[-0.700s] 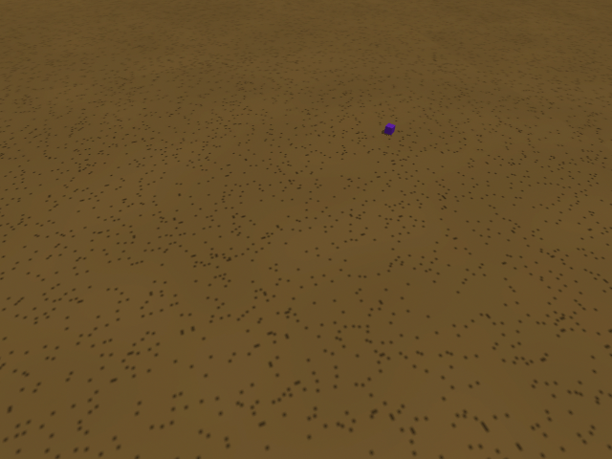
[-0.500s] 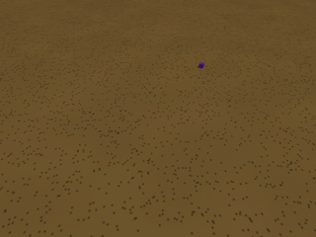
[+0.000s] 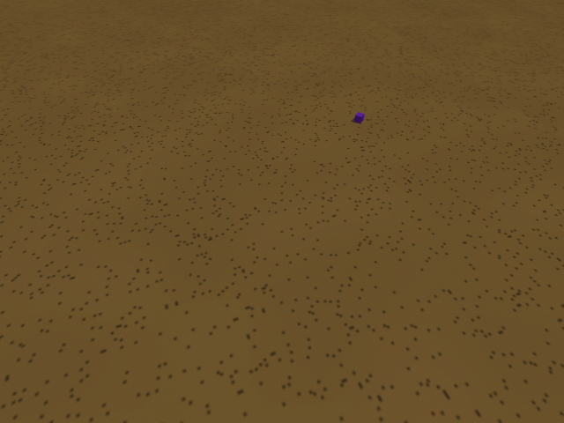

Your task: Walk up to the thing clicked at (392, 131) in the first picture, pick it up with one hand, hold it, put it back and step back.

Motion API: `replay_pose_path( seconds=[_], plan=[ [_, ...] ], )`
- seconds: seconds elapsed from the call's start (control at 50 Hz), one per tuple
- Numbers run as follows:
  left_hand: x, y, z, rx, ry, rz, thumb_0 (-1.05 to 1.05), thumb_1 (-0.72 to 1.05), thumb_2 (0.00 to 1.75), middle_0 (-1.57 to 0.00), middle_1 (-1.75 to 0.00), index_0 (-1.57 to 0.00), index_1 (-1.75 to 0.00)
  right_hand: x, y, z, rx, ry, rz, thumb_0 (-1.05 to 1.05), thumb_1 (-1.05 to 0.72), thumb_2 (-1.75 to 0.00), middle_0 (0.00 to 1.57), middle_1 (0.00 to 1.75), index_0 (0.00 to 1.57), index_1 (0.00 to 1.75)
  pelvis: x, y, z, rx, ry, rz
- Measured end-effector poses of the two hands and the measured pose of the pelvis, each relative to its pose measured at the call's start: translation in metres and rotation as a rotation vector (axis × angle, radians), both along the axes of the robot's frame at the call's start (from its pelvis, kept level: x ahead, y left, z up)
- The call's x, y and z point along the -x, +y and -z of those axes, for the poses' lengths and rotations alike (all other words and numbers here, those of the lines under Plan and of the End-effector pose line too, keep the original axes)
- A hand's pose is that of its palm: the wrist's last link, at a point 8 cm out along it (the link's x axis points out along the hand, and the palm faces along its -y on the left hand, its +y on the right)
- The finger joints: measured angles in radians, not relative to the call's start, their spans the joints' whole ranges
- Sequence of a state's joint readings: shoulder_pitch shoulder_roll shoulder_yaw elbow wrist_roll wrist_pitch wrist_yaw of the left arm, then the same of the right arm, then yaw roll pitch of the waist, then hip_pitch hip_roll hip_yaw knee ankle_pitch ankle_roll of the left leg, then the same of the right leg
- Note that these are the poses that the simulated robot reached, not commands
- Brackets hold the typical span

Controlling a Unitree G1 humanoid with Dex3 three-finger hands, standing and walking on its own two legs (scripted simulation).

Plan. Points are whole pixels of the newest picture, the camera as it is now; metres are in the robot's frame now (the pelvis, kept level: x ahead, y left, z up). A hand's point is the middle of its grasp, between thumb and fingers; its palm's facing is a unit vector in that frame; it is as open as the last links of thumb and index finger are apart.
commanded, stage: stand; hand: left
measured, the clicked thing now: (359, 117) +2.07 -0.44 -0.76
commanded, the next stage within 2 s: walk up in 0.42 s
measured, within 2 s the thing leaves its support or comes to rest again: neither
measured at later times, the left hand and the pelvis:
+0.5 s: hand out of the picture +0.08 +0.26 -0.15, palm faces -0.09 -0.94 -0.33, open 7.4 cm; pelvis +0.01 +0.00 +0.00, yaw -5 degrees
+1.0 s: hand (196, 340) +0.29 +0.18 -0.13, palm faces -0.36 -0.81 -0.46, open 7.4 cm; pelvis +0.19 -0.09 -0.01, yaw -27 degrees
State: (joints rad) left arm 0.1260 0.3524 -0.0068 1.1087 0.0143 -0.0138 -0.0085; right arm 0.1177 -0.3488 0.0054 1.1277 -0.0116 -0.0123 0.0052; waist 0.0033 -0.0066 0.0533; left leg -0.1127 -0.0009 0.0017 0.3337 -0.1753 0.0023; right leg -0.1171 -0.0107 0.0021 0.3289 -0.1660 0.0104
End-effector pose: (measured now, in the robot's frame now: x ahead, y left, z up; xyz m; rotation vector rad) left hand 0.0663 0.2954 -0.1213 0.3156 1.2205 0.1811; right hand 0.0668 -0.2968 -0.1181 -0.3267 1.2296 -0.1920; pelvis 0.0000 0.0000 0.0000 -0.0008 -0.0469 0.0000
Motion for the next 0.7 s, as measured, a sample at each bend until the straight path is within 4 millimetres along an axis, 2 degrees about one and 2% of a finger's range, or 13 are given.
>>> replay_pose_path(
  seconds=[0.42,0.5,0.54,0.58,0.7],
  plan=[
    [-0.001,0.001,-0.001,-0.006,0.010,-0.008,0.01,0.90,0.90,-0.20,-0.30,-0.20,-0.30,-0.009,0.000,0.001,-0.001,0.001,-0.011,0.01,-0.91,-0.90,0.20,0.30,0.20,0.30,-0.005,-0.001,0.000,-0.001,0.004,-0.003],
    [-0.008,0.006,-0.005,0.005,0.038,0.048,0.01,0.90,0.90,-0.20,-0.30,-0.20,-0.30,-0.017,-0.010,-0.005,-0.035,-0.114,0.034,0.01,-0.91,-0.90,0.20,0.30,0.21,0.30,-0.010,0.001,0.003,-0.016,0.037,0.079],
    [-0.023,0.010,-0.010,-0.020,0.068,0.103,0.01,0.90,0.90,-0.20,-0.30,-0.20,-0.30,-0.016,-0.023,-0.008,-0.028,-0.187,0.080,0.01,-0.90,-0.90,0.20,0.30,0.21,0.30,-0.014,0.000,0.004,-0.011,0.050,0.124],
    [-0.046,0.011,-0.018,-0.046,0.063,0.151,0.01,0.90,0.90,-0.20,-0.30,-0.20,-0.30,-0.012,-0.036,-0.010,-0.015,-0.222,0.123,0.01,-0.90,-0.90,0.20,0.30,0.21,0.30,-0.020,-0.005,0.005,-0.019,0.052,0.165],
    [-0.137,-0.002,-0.048,-0.121,-0.064,0.261,0.01,0.90,0.90,-0.20,-0.30,-0.20,-0.30,-0.007,-0.091,-0.001,0.011,-0.236,0.217,0.01,-0.90,-0.90,0.20,0.30,0.21,0.30,-0.058,-0.031,0.014,-0.032,0.023,0.275]
  ],
)
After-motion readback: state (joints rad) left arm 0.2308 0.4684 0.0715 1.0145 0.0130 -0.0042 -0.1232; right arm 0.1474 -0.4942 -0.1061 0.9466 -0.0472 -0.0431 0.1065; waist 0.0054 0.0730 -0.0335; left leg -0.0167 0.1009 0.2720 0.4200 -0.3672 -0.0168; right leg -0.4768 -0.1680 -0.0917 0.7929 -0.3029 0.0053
